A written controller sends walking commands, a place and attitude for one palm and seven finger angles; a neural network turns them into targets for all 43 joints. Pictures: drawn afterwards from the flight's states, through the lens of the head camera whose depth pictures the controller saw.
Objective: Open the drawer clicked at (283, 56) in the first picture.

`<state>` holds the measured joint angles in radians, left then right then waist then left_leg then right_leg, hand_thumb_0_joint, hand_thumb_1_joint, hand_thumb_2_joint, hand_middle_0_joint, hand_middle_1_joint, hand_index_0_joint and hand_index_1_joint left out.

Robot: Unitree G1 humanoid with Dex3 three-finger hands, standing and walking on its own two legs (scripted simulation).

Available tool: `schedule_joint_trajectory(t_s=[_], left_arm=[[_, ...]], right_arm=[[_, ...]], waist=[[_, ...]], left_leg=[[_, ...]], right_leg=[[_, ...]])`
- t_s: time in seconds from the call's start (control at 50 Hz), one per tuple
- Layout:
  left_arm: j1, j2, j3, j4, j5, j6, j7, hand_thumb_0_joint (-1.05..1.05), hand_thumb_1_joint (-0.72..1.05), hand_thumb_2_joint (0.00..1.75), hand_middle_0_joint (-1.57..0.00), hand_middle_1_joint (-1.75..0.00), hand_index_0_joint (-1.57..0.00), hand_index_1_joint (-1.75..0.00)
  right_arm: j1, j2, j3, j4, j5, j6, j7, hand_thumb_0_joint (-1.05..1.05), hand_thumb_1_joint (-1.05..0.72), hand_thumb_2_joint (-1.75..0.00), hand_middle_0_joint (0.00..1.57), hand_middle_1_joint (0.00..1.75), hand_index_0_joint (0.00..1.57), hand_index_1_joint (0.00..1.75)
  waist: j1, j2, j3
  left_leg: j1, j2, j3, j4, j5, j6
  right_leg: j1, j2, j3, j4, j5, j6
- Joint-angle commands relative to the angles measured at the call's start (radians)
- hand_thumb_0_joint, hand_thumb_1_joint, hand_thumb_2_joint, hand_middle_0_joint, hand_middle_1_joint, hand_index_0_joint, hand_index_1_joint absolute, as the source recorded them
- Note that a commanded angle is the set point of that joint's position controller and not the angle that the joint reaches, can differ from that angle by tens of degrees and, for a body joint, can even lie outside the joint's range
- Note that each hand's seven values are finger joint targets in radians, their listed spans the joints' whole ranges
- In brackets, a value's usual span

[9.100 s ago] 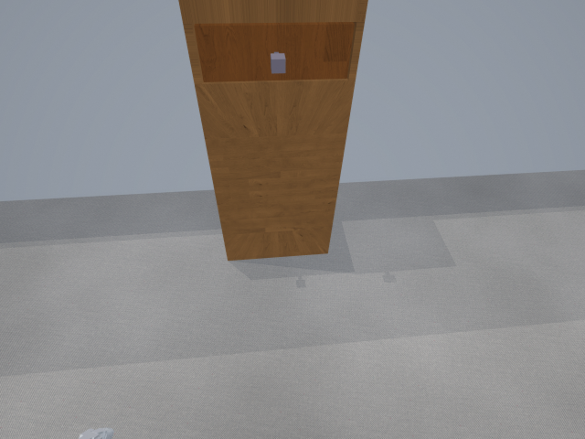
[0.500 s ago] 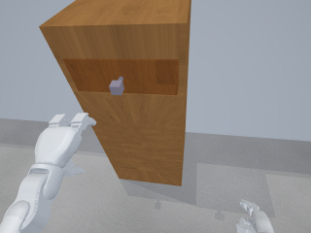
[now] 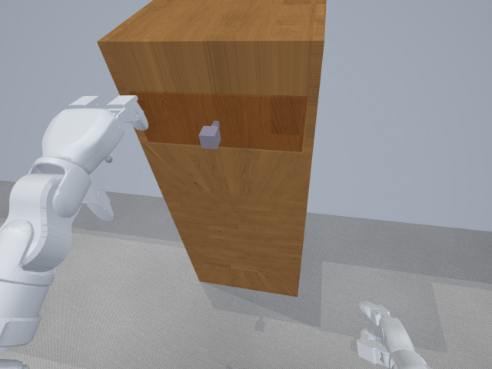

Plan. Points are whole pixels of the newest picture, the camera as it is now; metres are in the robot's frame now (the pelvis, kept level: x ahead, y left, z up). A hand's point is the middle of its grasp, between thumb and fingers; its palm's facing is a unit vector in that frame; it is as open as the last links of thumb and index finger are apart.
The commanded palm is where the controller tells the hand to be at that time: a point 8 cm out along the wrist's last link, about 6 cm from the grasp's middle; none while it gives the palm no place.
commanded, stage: raise the hand with hooked fingers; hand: left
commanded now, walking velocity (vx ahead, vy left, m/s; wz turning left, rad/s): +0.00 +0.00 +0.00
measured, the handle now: (212, 132) +0.55 +0.16 +0.09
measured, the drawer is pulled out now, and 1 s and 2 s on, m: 0.00 0.00 0.00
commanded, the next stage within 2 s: move the hooked fingers above the handle in 0.34 s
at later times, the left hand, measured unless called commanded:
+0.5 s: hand (109, 173) +0.31 +0.24 +0.20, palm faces +0.14 -0.04 -0.99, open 13.8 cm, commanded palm +0.28 +0.23 +0.26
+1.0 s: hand (153, 152) +0.38 +0.21 +0.18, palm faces +0.05 -0.04 -1.00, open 13.8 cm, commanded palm +0.36 +0.21 +0.24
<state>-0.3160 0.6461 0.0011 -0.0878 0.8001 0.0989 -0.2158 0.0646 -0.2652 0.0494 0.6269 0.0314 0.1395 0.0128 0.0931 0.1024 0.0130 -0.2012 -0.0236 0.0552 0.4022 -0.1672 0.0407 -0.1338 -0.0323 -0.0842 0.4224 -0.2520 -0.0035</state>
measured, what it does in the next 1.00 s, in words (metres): stands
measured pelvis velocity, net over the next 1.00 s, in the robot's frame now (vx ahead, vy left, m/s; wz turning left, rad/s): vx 0.01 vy -0.02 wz -0.01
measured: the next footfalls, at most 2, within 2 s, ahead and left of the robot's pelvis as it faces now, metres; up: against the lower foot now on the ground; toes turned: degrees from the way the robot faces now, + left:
none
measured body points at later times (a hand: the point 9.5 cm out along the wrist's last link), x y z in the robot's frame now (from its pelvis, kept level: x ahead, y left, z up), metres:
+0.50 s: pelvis -0.01 +0.00 +0.00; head -0.01 -0.04 +0.45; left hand +0.30 +0.24 +0.25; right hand +0.19 -0.22 -0.11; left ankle +0.03 +0.09 -0.74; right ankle -0.01 -0.11 -0.74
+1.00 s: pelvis +0.01 -0.02 +0.00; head +0.02 -0.05 +0.45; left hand +0.38 +0.21 +0.23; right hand +0.17 -0.26 -0.12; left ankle +0.03 +0.09 -0.74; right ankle -0.01 -0.11 -0.74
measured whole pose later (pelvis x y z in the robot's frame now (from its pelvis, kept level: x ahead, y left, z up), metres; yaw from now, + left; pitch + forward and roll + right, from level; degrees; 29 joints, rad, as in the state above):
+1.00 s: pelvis +0.01 -0.02 +0.00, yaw -1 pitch +1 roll +0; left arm -0.46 0.60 -0.04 0.18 0.83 0.02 -0.19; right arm 0.15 -0.30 0.02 0.65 0.04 0.14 -0.01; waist 0.04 0.09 0.00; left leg -0.26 0.00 0.06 0.41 -0.17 0.02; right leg -0.20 -0.01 -0.08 0.44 -0.26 -0.02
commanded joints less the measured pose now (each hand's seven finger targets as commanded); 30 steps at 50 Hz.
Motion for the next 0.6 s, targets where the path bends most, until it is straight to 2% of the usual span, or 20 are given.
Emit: schedule_joint_trajectory(t_s=[0.0,0.04,0.1,0.12,0.14,0.18,0.2,0.24,0.28,0.3,0.32,0.38,0.4,0.44,0.46,0.48,0.5,0.52,0.56,0.58], left_arm=[[-0.250,0.200,0.150,-0.113,-0.018,0.001,-0.013,0.00,-0.50,0.30,-0.30,-1.20,-0.30,-1.20],[-0.231,0.194,0.144,-0.146,-0.026,-0.009,-0.025,0.00,-0.50,0.30,-0.30,-1.20,-0.30,-1.20],[-0.264,0.218,0.164,-0.223,-0.023,-0.044,-0.016,0.00,-0.50,0.30,-0.30,-1.20,-0.30,-1.20],[-0.267,0.232,0.183,-0.236,-0.023,-0.059,-0.003,0.00,-0.50,0.30,-0.30,-1.20,-0.30,-1.20],[-0.277,0.246,0.198,-0.247,-0.024,-0.069,0.010,0.00,-0.50,0.30,-0.30,-1.20,-0.30,-1.20],[-0.290,0.302,0.263,-0.257,-0.031,-0.086,0.041,0.00,-0.50,0.30,-0.30,-1.20,-0.30,-1.20],[-0.308,0.285,0.246,-0.235,-0.031,-0.089,0.052,0.00,-0.50,0.30,-0.30,-1.20,-0.30,-1.20],[-0.302,0.286,0.260,-0.211,-0.042,-0.088,0.076,0.00,-0.50,0.30,-0.30,-1.20,-0.30,-1.20],[-0.300,0.268,0.249,-0.187,-0.041,-0.070,0.088,0.00,-0.50,0.30,-0.30,-1.20,-0.30,-1.20],[-0.314,0.248,0.218,-0.170,-0.036,-0.061,0.088,0.00,-0.50,0.30,-0.30,-1.20,-0.30,-1.20],[-0.295,0.229,0.201,-0.144,-0.035,-0.048,0.087,0.00,-0.50,0.30,-0.30,-1.20,-0.30,-1.20],[-0.280,0.195,0.151,-0.164,-0.020,-0.021,0.066,0.00,-0.50,0.30,-0.30,-1.20,-0.30,-1.20],[-0.282,0.187,0.131,-0.163,-0.015,-0.016,0.056,0.00,-0.50,0.30,-0.30,-1.20,-0.30,-1.20],[-0.296,0.186,0.118,-0.169,-0.007,-0.017,0.043,0.00,-0.50,0.30,-0.30,-1.20,-0.30,-1.20],[-0.307,0.207,0.133,-0.136,0.001,-0.017,0.039,0.00,-0.50,0.30,-0.30,-1.20,-0.30,-1.20],[-0.332,0.198,0.123,-0.110,0.002,-0.017,0.032,0.00,-0.50,0.30,-0.30,-1.20,-0.30,-1.20],[-0.372,0.201,0.117,-0.089,0.003,-0.026,0.029,0.00,-0.50,0.30,-0.30,-1.20,-0.30,-1.20],[-0.381,0.225,0.139,-0.077,0.004,-0.038,0.032,0.00,-0.50,0.30,-0.30,-1.20,-0.30,-1.20],[-0.453,0.243,0.145,-0.031,0.011,-0.061,0.040,0.00,-0.50,0.30,-0.30,-1.20,-0.30,-1.20],[-0.479,0.266,0.167,-0.045,0.011,-0.076,0.047,0.00,-0.50,0.30,-0.30,-1.20,-0.30,-1.20]], right_arm=[[-0.138,-0.116,-0.049,-0.164,0.003,-0.044,0.010,0.00,-0.90,-0.90,0.20,0.30,0.20,0.30],[-0.130,-0.121,-0.053,-0.175,0.003,-0.043,0.011,0.00,-0.90,-0.90,0.20,0.30,0.20,0.30],[-0.132,-0.117,-0.053,-0.183,0.000,-0.057,0.015,0.00,-0.90,-0.90,0.20,0.30,0.20,0.30],[-0.119,-0.117,-0.058,-0.177,-0.001,-0.060,0.012,0.00,-0.90,-0.90,0.20,0.30,0.20,0.30],[-0.121,-0.118,-0.059,-0.175,-0.003,-0.063,0.010,0.00,-0.90,-0.90,0.20,0.30,0.20,0.30],[-0.117,-0.120,-0.061,-0.168,-0.006,-0.075,0.006,0.00,-0.90,-0.90,0.20,0.30,0.20,0.30],[-0.116,-0.115,-0.058,-0.159,-0.007,-0.078,0.005,0.00,-0.90,-0.90,0.20,0.30,0.20,0.30],[-0.107,-0.118,-0.064,-0.147,-0.004,-0.081,0.002,0.00,-0.90,-0.90,0.20,0.30,0.20,0.30],[-0.119,-0.118,-0.064,-0.144,0.004,-0.082,0.004,0.00,-0.90,-0.90,0.20,0.30,0.20,0.30],[-0.122,-0.116,-0.059,-0.140,0.001,-0.082,0.004,0.00,-0.90,-0.90,0.20,0.30,0.20,0.30],[-0.118,-0.117,-0.062,-0.139,0.003,-0.079,0.001,0.00,-0.90,-0.90,0.20,0.30,0.20,0.30],[-0.138,-0.118,-0.060,-0.153,0.011,-0.078,0.002,0.00,-0.90,-0.90,0.20,0.30,0.20,0.30],[-0.137,-0.116,-0.057,-0.151,0.007,-0.076,0.000,0.00,-0.90,-0.90,0.20,0.30,0.20,0.30],[-0.134,-0.120,-0.056,-0.152,0.005,-0.075,-0.004,0.00,-0.90,-0.90,0.20,0.30,0.20,0.30],[-0.128,-0.121,-0.054,-0.144,0.005,-0.072,-0.008,0.00,-0.90,-0.90,0.20,0.30,0.20,0.30],[-0.130,-0.122,-0.052,-0.143,0.008,-0.075,-0.010,0.00,-0.90,-0.90,0.20,0.30,0.20,0.30],[-0.117,-0.121,-0.048,-0.136,0.005,-0.077,-0.014,0.00,-0.90,-0.90,0.20,0.30,0.20,0.30],[-0.110,-0.123,-0.052,-0.135,0.005,-0.077,-0.020,0.00,-0.90,-0.90,0.20,0.30,0.20,0.30],[-0.100,-0.123,-0.050,-0.124,0.003,-0.079,-0.029,0.00,-0.90,-0.90,0.20,0.30,0.20,0.30],[-0.100,-0.124,-0.053,-0.124,0.005,-0.085,-0.030,0.00,-0.90,-0.90,0.20,0.30,0.20,0.30]], waist=[[-0.001,-0.063,-0.240],[-0.002,-0.077,-0.227],[-0.002,-0.044,-0.254],[-0.003,-0.046,-0.248],[0.000,-0.022,-0.247],[0.013,-0.025,-0.269],[0.008,-0.022,-0.260],[0.012,-0.008,-0.254],[0.011,-0.019,-0.243],[0.007,-0.013,-0.236],[0.005,-0.033,-0.226],[-0.002,-0.027,-0.231],[-0.007,-0.043,-0.233],[-0.013,-0.054,-0.224],[-0.019,-0.071,-0.206],[-0.027,-0.071,-0.186],[-0.032,-0.098,-0.186],[-0.027,-0.083,-0.201],[-0.032,-0.070,-0.208],[-0.029,-0.057,-0.237]], left_leg=[[0.110,0.008,-0.060,-0.042,0.214,-0.021],[0.110,0.011,-0.058,-0.045,0.203,-0.016],[0.117,0.011,-0.065,-0.046,0.174,-0.016],[0.122,0.015,-0.070,-0.048,0.177,-0.015],[0.128,0.014,-0.071,-0.050,0.173,-0.015],[0.128,0.014,-0.075,-0.046,0.161,-0.015],[0.118,0.012,-0.075,-0.051,0.151,-0.018],[0.115,0.014,-0.071,-0.051,0.149,-0.021],[0.106,0.014,-0.069,-0.051,0.135,-0.024],[0.096,0.013,-0.068,-0.059,0.112,-0.026],[0.094,0.014,-0.064,-0.060,0.101,-0.024],[0.101,0.011,-0.061,-0.055,0.090,-0.021],[0.096,0.010,-0.058,-0.060,0.074,-0.020],[0.094,0.007,-0.060,-0.057,0.080,-0.016],[0.086,0.009,-0.058,-0.059,0.069,-0.016],[0.080,0.009,-0.056,-0.054,0.049,-0.015],[0.071,0.007,-0.058,-0.059,0.039,-0.015],[0.078,0.005,-0.055,-0.058,0.035,-0.012],[0.079,0.002,-0.057,-0.053,0.032,-0.012],[0.093,0.002,-0.058,-0.043,0.052,-0.011]], right_leg=[[0.019,0.033,0.044,-0.042,0.182,-0.025],[0.005,0.035,0.042,-0.045,0.173,-0.022],[0.004,0.035,0.044,-0.046,0.125,-0.024],[-0.004,0.038,0.040,-0.046,0.118,-0.024],[-0.009,0.039,0.043,-0.049,0.111,-0.024],[0.005,0.046,0.050,-0.052,0.099,-0.025],[0.000,0.038,0.046,-0.053,0.087,-0.025],[-0.002,0.036,0.050,-0.057,0.088,-0.024],[-0.005,0.041,0.052,-0.060,0.076,-0.025],[-0.011,0.034,0.049,-0.059,0.056,-0.024],[-0.017,0.033,0.050,-0.063,0.052,-0.022],[-0.017,0.037,0.058,-0.063,0.052,-0.023],[-0.015,0.030,0.057,-0.066,0.038,-0.021],[-0.018,0.030,0.057,-0.069,0.051,-0.021],[-0.030,0.031,0.054,-0.075,0.043,-0.018],[-0.045,0.035,0.057,-0.084,0.026,-0.017],[-0.043,0.029,0.051,-0.086,0.014,-0.016],[-0.039,0.029,0.055,-0.088,0.009,-0.016],[-0.045,0.027,0.053,-0.090,0.006,-0.017],[-0.032,0.032,0.062,-0.090,0.024,-0.020]])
